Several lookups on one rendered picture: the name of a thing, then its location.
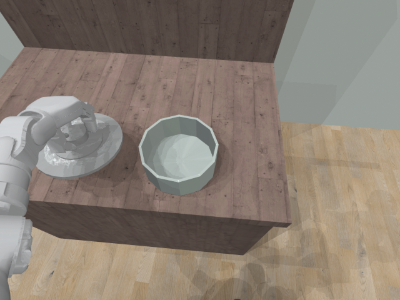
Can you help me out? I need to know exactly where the table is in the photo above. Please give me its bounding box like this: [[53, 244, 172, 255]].
[[0, 0, 294, 255]]

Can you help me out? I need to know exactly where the pot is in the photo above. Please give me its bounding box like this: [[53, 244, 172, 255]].
[[139, 115, 219, 196]]

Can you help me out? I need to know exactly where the robot left upper arm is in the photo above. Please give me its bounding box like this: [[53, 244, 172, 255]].
[[0, 215, 33, 300]]

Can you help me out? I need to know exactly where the left robot hand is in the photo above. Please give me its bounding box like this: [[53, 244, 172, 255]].
[[26, 96, 97, 153]]

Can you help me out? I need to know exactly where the knob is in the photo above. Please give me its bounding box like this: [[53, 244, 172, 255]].
[[63, 124, 89, 146]]

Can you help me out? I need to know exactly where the robot left forearm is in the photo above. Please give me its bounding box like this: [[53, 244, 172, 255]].
[[0, 108, 57, 217]]

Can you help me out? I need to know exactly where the lid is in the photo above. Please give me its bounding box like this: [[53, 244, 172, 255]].
[[36, 113, 123, 179]]

